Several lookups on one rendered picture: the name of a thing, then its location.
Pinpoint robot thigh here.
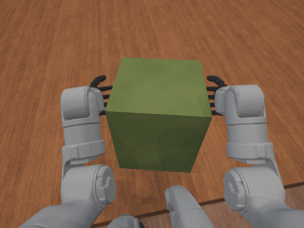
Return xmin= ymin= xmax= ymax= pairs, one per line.
xmin=106 ymin=215 xmax=140 ymax=228
xmin=164 ymin=185 xmax=214 ymax=228

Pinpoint robot right upper arm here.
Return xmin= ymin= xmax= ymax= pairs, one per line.
xmin=223 ymin=166 xmax=304 ymax=228

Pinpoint right robot hand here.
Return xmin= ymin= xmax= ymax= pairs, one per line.
xmin=206 ymin=75 xmax=227 ymax=116

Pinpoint left robot hand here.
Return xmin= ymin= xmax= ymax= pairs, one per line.
xmin=89 ymin=75 xmax=113 ymax=116

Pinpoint robot left upper arm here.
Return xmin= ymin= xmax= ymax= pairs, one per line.
xmin=17 ymin=164 xmax=117 ymax=228

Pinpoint carton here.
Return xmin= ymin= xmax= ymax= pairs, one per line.
xmin=104 ymin=57 xmax=213 ymax=173

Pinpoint left robot thigh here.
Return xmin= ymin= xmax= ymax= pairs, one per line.
xmin=106 ymin=215 xmax=140 ymax=228

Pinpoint left robot forearm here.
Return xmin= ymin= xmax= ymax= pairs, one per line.
xmin=60 ymin=85 xmax=105 ymax=199

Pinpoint right robot forearm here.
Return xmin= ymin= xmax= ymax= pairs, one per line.
xmin=214 ymin=85 xmax=286 ymax=201

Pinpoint right robot thigh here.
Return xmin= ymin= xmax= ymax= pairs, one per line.
xmin=164 ymin=185 xmax=214 ymax=228

